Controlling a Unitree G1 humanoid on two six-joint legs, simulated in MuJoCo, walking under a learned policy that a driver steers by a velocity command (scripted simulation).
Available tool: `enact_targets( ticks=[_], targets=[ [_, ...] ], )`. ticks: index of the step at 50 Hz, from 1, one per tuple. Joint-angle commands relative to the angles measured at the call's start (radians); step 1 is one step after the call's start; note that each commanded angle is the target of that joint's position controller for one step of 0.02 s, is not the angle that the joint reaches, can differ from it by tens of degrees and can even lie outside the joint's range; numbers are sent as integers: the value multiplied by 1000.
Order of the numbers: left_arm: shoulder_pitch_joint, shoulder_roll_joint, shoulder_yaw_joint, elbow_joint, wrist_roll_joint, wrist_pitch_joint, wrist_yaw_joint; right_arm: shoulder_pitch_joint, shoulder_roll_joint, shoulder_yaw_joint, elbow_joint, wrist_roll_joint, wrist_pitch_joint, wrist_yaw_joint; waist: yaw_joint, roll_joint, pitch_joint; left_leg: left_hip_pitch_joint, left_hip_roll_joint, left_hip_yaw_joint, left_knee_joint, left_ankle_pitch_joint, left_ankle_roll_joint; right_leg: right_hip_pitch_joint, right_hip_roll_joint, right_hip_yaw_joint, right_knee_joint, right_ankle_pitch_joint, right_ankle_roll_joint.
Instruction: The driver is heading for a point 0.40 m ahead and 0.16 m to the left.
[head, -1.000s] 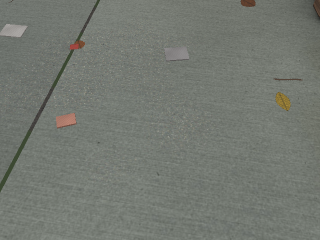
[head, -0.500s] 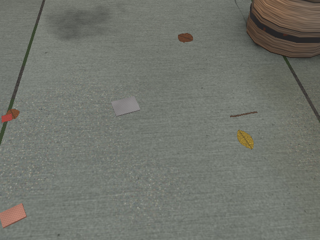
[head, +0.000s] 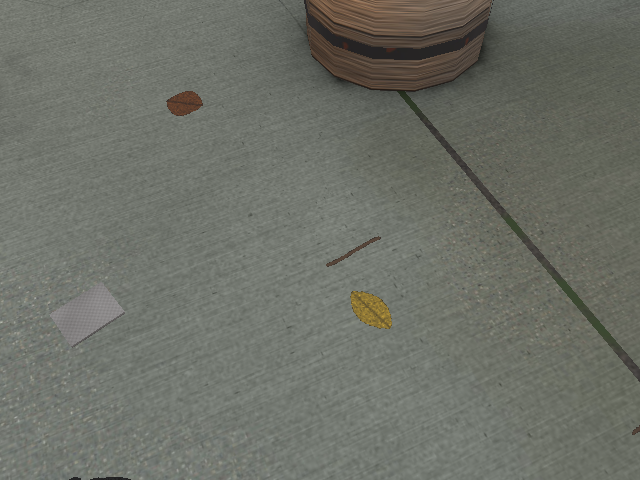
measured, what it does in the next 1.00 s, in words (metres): walks ahead: left foot, then right foot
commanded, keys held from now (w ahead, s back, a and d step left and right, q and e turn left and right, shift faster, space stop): w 0.06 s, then w+q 0.30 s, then no key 0.64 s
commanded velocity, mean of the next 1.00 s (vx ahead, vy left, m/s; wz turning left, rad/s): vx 0.29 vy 0.00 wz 0.10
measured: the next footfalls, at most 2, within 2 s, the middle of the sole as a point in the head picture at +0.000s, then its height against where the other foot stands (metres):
left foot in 0.44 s outside the picture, level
right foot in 0.84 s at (374, 443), level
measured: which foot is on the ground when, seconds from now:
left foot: up 0.00-0.42, down 0.44-1.00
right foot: down 0.00-0.46, up 0.48-0.82, down 0.84-1.00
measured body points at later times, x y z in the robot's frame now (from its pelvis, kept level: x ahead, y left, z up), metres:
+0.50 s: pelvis +0.28 +0.05 -0.01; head +0.33 +0.06 +0.44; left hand +0.30 +0.34 -0.13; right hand +0.51 -0.17 -0.10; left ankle +0.39 +0.15 -0.73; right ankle +0.10 -0.08 -0.66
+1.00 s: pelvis +0.42 +0.05 +0.01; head +0.43 +0.04 +0.46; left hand +0.48 +0.33 -0.10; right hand +0.58 -0.17 -0.12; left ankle +0.39 +0.15 -0.72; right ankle +0.47 -0.08 -0.72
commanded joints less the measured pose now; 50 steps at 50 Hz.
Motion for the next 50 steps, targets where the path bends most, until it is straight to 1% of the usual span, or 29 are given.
enact_targets(
  ticks=[1, 3, 5, 8, 12, 17, 19, 20, 21, 22, 23, 24, 25, 26, 27, 28, 29, 31, 34, 36, 39, 41, 42, 43, 44, 45, 46, 47, 50],
  targets=[
    [108, 115, 33, -17, 11, -24, 7, -66, -125, -25, -102, -14, -33, -4, 57, -67, -134, -389, 77, -72, 29, 125, 12, 389, -271, 382, -327, 140, -187],
    [78, 103, 29, -16, 18, -36, 10, -13, -101, -23, -79, -19, -10, -2, 17, -82, -128, -307, 86, -69, -16, 182, -6, 294, -245, 319, -385, 208, -191],
    [83, 116, 31, 8, 19, -51, 15, -13, -76, -18, -69, -19, 9, -3, 7, -65, -101, -325, 87, -62, -73, 248, -28, 261, -244, 237, -423, 274, -192],
    [116, 118, 30, 48, 26, -58, 26, -91, -55, -11, -86, -19, 16, -2, 35, -56, -53, -386, 83, -73, -226, 420, -40, 277, -224, 133, -451, 294, -159],
    [145, 138, 32, 85, 28, -61, 34, -199, -29, 1, -113, -7, 6, 17, 87, -56, -5, -353, 33, -53, -452, 603, -18, 301, -223, 32, -486, 231, -114],
    [194, 150, 41, 141, 13, -40, 41, -284, -25, 6, -169, -9, 2, 50, 117, -41, 28, -431, 2, -36, -575, 522, 33, 506, -292, -14, -422, 332, -93],
    [176, 164, 44, 147, 9, -23, 49, -270, -34, 1, -185, -19, 1, 62, 90, -58, 11, -380, -36, 5, -600, 413, 64, 546, -297, -33, -324, 600, -69],
    [169, 177, 46, 147, 10, -14, 57, -219, -53, -9, -180, -29, 1, 62, 60, -82, -35, -293, -80, 40, -598, 367, 79, 554, -288, -37, -233, 822, -54],
    [156, 182, 44, 145, 11, -5, 64, -103, -88, -28, -154, -35, -1, 58, -3, -89, -111, -145, -126, 64, -620, 379, 99, 542, -260, -51, -78, 958, -29],
    [155, 176, 38, 141, 11, -3, 70, 13, -135, -50, -132, -35, -3, 46, -70, -61, -187, 77, -121, 30, -679, 564, 129, 436, -214, -85, 126, 890, 17],
    [221, 110, 13, 111, 45, -20, 69, 113, -237, -69, -123, -50, 3, 28, -60, 129, -347, 454, 116, -261, -583, 1000, 236, 138, -112, -103, 486, 370, 78],
    [348, 42, -17, 145, 38, -39, 45, 107, -206, -49, -124, -45, 4, 26, -4, 261, -548, 725, 350, -684, -655, 1170, 441, -135, 52, 44, 808, -475, 129],
    [276, 162, 12, 167, 1, -48, 31, 109, -148, -38, -138, -37, 17, 26, -76, 90, -571, 666, 303, -577, -672, 1107, 398, -137, -14, 187, 848, -449, 114],
    [161, 156, 10, 123, -25, -47, 29, 32, -123, -29, -143, -32, 22, 23, -62, 67, -403, 537, 261, -425, -689, 1046, 348, -205, -65, 152, 796, -410, 105],
    [104, 135, 5, 114, -10, -42, 38, -30, -96, -20, -141, -27, 23, 22, -33, -12, -257, 361, 213, -340, -736, 999, 308, -220, -101, 115, 697, -357, 108],
    [92, 137, 12, 117, 5, -27, 50, -72, -65, -10, -142, -29, 23, 17, 1, -13, -200, 234, 181, -289, -775, 950, 287, -170, -129, 109, 619, -313, 111],
    [128, 123, 12, 127, 7, -9, 56, -98, -64, -7, -143, -41, 24, 17, 37, 19, -177, 117, 155, -249, -815, 933, 279, -74, -135, 106, 576, -275, 119],
    [198, 80, 3, 151, 13, 16, 68, -147, -68, -10, -138, -53, 18, 19, 79, 60, -175, 6, 128, -175, -854, 971, 286, 24, -129, 87, 465, -222, 145],
    [182, 60, -4, 160, 23, 23, 79, -180, -74, -12, -120, -52, 23, 8, 78, 81, -208, -3, 102, -109, -858, 942, 263, 83, -130, 81, 267, -91, 158],
    [141, 71, -1, 161, 20, 27, 78, -170, -77, -12, -101, -52, 35, 2, 55, 83, -215, 8, 99, -108, -870, 791, 248, 107, -127, 81, 183, -5, 158],
    [84, 82, 6, 155, 18, 33, 76, -168, -64, -3, -73, -53, 50, 0, 36, 88, -170, 2, 103, -145, -877, 519, 229, 136, -121, 85, 70, 8, 145],
    [89, 71, 7, 162, 29, 28, 73, -183, -41, 8, -60, -41, 55, 2, 60, 79, -145, -16, 77, -152, -839, 359, 186, 218, -103, 66, -90, 79, 122],
    [82, 83, 8, 160, 41, 24, 73, -152, -18, 17, -44, -40, 53, 3, 58, 53, -130, -26, 42, -150, -815, 286, 138, 263, -122, 93, -168, 174, 106],
    [72, 129, 15, 149, 44, 20, 78, -106, -4, 22, -36, -55, 49, 3, 23, -20, -130, -45, -11, -128, -761, 195, 90, 304, -193, 165, -179, 315, 80],
    [31, 179, 27, 153, 31, 24, 82, -26, 0, 19, -21, -57, 46, 5, -47, -147, -125, -60, -80, -72, -751, 120, 58, 294, -221, 192, -157, 273, 33],
    [23, 113, 18, 163, 26, 27, 74, -63, 2, 24, -17, -59, 53, 0, -17, -155, -127, 23, -86, -42, -749, 150, 36, 207, -187, 174, -178, 85, 33],
    [20, 76, 9, 167, 29, 25, 68, -112, -21, 18, -21, -53, 63, -6, 7, -122, -98, 40, -81, -43, -742, 181, 34, 170, -157, 157, -187, 26, 51],
    [18, 72, 6, 173, 33, 20, 65, -127, -25, 16, -18, -47, 73, -12, 14, -101, -90, 40, -72, -51, -737, 211, 40, 171, -141, 141, -182, 56, 66],
    [41, 78, 7, 204, 25, 3, 64, -121, -32, 13, -1, -48, 84, -18, 24, -84, -110, 52, -57, -67, -735, 305, 43, 231, -126, 118, -143, 190, 72]
  ],
)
